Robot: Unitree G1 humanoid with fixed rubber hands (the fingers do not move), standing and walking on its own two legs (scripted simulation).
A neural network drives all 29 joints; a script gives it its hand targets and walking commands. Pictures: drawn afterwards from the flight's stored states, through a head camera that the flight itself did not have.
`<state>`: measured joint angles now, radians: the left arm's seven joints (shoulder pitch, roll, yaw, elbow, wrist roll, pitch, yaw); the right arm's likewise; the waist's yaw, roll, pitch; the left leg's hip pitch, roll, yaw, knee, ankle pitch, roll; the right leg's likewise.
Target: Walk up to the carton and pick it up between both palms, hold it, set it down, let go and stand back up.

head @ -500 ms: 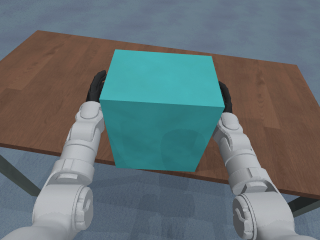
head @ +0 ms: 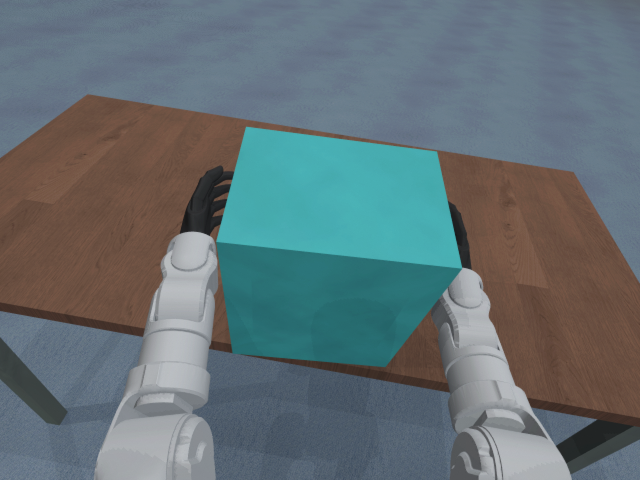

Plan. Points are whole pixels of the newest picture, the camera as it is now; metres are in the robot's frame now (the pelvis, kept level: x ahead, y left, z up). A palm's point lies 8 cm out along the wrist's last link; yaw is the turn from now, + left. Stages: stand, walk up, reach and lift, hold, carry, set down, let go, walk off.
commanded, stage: reach and lift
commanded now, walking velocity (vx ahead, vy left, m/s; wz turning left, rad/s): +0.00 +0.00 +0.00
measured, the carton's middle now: (324, 262) +0.38 -0.02 +0.08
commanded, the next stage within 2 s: none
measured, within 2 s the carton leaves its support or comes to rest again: neither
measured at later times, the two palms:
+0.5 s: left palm (185, 217) +0.38 +0.15 +0.16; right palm (445, 259) +0.35 -0.17 +0.13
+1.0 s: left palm (165, 193) +0.37 +0.16 +0.20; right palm (447, 224) +0.36 -0.16 +0.18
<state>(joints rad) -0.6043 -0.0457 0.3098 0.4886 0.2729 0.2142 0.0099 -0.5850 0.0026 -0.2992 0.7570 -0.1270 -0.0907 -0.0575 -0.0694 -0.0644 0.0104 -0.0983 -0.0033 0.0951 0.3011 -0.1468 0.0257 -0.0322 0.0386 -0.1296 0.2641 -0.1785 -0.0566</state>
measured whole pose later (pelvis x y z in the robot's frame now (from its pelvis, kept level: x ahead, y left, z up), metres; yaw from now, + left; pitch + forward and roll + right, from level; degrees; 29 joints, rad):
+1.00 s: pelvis -0.02 +0.01 +0.00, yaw +0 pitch -7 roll -1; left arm -0.73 0.02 0.29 0.26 0.27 0.65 0.02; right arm -0.75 -0.10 -0.09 0.70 0.12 0.20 -0.12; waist -0.08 -0.07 0.04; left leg -0.06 -0.01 0.10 0.34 -0.15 0.05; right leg 0.01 0.03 -0.13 0.28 -0.17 -0.05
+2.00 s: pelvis -0.03 +0.01 +0.00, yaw -1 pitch -6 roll -1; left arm -0.88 0.10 0.32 0.36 0.23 0.82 0.02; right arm -0.97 -0.15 -0.06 0.79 0.24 0.43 -0.15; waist -0.08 -0.05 -0.06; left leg -0.11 0.01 0.11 0.35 -0.15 0.05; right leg -0.03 0.04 -0.12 0.29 -0.16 -0.05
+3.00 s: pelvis -0.03 +0.01 +0.00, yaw -1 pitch -3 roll -1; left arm -0.99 0.14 0.32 0.40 0.20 0.93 0.03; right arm -1.11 -0.21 -0.03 0.84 0.31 0.58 -0.18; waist -0.08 -0.02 -0.15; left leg -0.16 0.01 0.11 0.36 -0.14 0.05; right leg -0.08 0.05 -0.11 0.28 -0.15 -0.05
